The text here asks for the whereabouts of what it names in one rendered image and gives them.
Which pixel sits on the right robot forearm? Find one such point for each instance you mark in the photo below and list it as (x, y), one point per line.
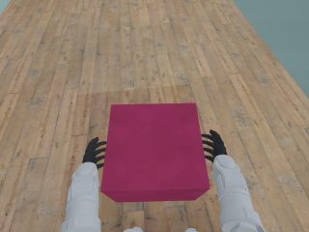
(236, 209)

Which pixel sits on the carton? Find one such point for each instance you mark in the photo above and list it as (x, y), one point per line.
(154, 152)

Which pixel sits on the left robot forearm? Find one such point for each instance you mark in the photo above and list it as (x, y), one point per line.
(83, 201)

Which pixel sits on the robot left hand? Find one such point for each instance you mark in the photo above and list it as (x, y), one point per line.
(91, 152)

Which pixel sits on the robot right hand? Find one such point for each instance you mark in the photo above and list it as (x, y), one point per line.
(217, 145)

